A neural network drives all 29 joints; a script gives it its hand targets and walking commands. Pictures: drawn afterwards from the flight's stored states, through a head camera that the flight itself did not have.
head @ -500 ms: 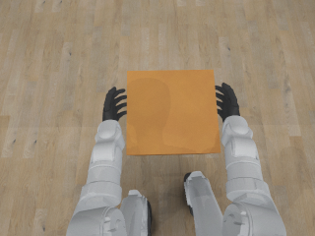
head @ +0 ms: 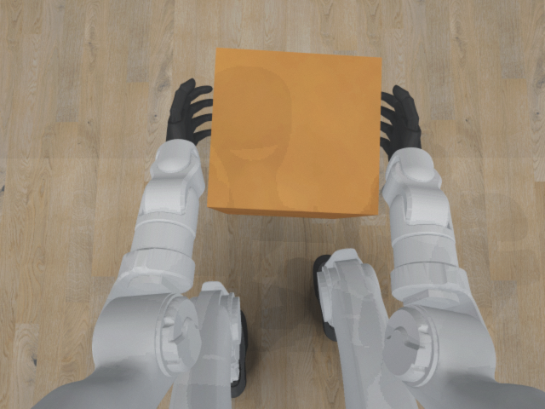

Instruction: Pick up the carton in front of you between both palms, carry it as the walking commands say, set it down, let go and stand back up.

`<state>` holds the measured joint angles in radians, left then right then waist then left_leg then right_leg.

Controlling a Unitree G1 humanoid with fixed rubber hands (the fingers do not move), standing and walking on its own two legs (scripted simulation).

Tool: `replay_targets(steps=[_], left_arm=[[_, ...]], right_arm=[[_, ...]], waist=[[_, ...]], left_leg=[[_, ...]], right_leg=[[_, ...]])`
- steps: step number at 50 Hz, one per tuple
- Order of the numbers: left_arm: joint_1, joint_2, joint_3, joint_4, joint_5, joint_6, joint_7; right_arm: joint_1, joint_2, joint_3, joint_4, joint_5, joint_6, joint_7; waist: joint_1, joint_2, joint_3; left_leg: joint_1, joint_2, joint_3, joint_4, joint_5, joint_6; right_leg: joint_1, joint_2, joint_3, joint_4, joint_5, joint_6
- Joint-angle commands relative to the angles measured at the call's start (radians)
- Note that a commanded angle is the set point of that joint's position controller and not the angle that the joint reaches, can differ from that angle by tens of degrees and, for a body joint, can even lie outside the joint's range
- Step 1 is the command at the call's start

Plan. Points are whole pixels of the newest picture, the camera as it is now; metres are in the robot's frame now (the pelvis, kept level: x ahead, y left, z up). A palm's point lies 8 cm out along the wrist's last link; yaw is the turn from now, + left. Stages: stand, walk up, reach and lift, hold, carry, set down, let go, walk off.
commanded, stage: set down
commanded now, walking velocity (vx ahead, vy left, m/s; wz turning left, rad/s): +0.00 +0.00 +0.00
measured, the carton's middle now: (288, 152) +0.47 -0.08 -0.19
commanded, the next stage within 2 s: none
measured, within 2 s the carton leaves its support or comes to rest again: rests again in 1.58 s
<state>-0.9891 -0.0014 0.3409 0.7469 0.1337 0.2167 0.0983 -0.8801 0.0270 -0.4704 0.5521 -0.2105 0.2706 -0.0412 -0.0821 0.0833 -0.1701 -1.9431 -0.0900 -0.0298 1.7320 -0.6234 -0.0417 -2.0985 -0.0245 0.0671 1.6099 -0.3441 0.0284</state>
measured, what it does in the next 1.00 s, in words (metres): lowers itself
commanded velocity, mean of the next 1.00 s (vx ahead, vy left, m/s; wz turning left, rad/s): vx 0.00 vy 0.00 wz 0.00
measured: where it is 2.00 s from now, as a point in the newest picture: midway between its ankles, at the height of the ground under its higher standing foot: (283, 339)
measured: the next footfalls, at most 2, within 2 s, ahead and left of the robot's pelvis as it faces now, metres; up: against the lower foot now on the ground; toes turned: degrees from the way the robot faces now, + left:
none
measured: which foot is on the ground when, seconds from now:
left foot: down 0.00-1.00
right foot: down 0.00-1.00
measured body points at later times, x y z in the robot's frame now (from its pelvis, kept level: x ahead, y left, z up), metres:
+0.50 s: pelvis -0.02 +0.01 -0.10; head +0.33 -0.03 +0.19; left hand +0.54 +0.03 -0.26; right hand +0.46 -0.26 -0.25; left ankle +0.06 +0.13 -0.47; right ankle +0.14 -0.14 -0.47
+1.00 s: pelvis -0.02 +0.02 -0.12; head +0.34 +0.00 +0.15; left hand +0.53 +0.04 -0.30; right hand +0.47 -0.26 -0.27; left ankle +0.06 +0.13 -0.47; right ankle +0.14 -0.14 -0.47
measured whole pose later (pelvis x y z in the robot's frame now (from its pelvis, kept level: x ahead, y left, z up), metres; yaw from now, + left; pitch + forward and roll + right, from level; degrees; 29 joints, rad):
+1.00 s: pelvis -0.02 +0.02 -0.12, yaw -1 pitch +47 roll -1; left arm -1.38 0.17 0.15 1.05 0.09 0.19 0.14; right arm -1.28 -0.21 -0.51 0.97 -0.09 0.18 0.02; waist -0.18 0.03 0.11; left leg -2.30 -0.14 -0.03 2.14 -0.66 -0.03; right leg -2.43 -0.03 0.08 1.96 -0.35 0.08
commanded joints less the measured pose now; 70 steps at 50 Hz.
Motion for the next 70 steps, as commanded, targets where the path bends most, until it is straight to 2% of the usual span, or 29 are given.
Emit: replay_targets(steps=[1, 11, 20, 25, 30, 33, 40, 44, 51, 57, 70], left_arm=[[-0.594, -0.885, -0.475, -0.01, -0.097, -0.025, -0.234], [-0.713, -0.813, -0.428, 0.081, -0.1, -0.031, -0.217], [-0.837, -0.746, -0.45, 0.125, -0.132, -0.044, -0.192], [-0.894, -0.684, -0.437, 0.13, -0.117, -0.063, -0.178], [-0.905, -0.696, -0.465, 0.083, -0.118, -0.074, -0.161], [-0.895, -0.702, -0.478, 0.07, -0.116, -0.075, -0.158], [-0.897, -0.686, -0.492, 0.081, -0.136, -0.09, -0.167], [-0.894, -0.65, -0.464, 0.115, -0.128, -0.095, -0.169], [-0.884, -0.576, -0.413, 0.158, -0.092, -0.104, -0.167], [-0.892, -0.522, -0.413, 0.152, -0.079, -0.113, -0.167], [-0.777, -0.381, -0.316, 0.259, -0.002, -0.106, -0.169]], right_arm=[[-0.61, 0.832, 0.548, 0.023, 0.108, -0.014, 0.193], [-0.741, 0.73, 0.462, 0.07, 0.104, -0.035, 0.191], [-0.857, 0.632, 0.41, 0.105, 0.142, -0.059, 0.212], [-0.814, 0.674, 0.349, 0.227, 0.179, -0.062, 0.24], [-0.836, 0.712, 0.361, 0.228, 0.241, -0.065, 0.266], [-0.829, 0.709, 0.354, 0.239, 0.258, -0.065, 0.279], [-0.78, 0.644, 0.287, 0.299, 0.219, -0.08, 0.273], [-0.776, 0.607, 0.246, 0.333, 0.194, -0.089, 0.268], [-0.78, 0.555, 0.197, 0.387, 0.176, -0.103, 0.266], [-0.774, 0.514, 0.168, 0.442, 0.177, -0.119, 0.262], [-0.746, 0.381, 0.127, 0.525, 0.151, -0.132, 0.245]], waist=[[-0.064, -0.066, -1.01], [-0.097, -0.038, -0.962], [-0.141, 0.006, -0.939], [-0.106, 0.043, -0.858], [-0.07, 0.059, -0.905], [-0.067, 0.086, -0.866], [-0.109, 0.119, -0.776], [-0.118, 0.125, -0.724], [-0.106, 0.127, -0.653], [-0.1, 0.145, -0.601], [-0.056, 0.092, -0.419]], left_leg=[[0.065, -0.139, 0.089, -0.18, 0.14, 0.018], [-0.022, -0.135, 0.093, -0.062, 0.116, 0.023], [-0.011, -0.122, 0.087, 0.039, 0.141, 0.023], [-0.027, -0.107, 0.087, 0.077, 0.163, 0.028], [0.046, -0.096, 0.08, 0.103, 0.245, 0.032], [0.054, -0.09, 0.075, 0.116, 0.285, 0.028], [-0.001, -0.088, 0.059, 0.126, 0.267, 0.024], [-0.036, -0.087, 0.053, 0.125, 0.236, 0.025], [-0.078, -0.083, 0.049, 0.127, 0.2, 0.032], [-0.11, -0.073, 0.044, 0.135, 0.196, 0.031], [-0.189, -0.06, 0.041, 0.153, 0.136, 0.047]], right_leg=[[0.989, 0.144, -0.117, -0.019, 0.24, 0.025], [0.84, 0.126, -0.145, 0.1, 0.214, 0.029], [0.709, 0.099, -0.171, 0.216, 0.232, 0.032], [0.61, 0.098, -0.166, 0.275, 0.247, 0.034], [0.555, 0.099, -0.174, 0.322, 0.297, 0.038], [0.499, 0.1, -0.169, 0.332, 0.318, 0.036], [0.438, 0.094, -0.166, 0.343, 0.304, 0.025], [0.41, 0.089, -0.161, 0.347, 0.276, 0.02], [0.372, 0.086, -0.145, 0.354, 0.235, 0.013], [0.349, 0.085, -0.13, 0.366, 0.23, 0.004], [0.3, 0.08, -0.103, 0.365, 0.147, -0.003]])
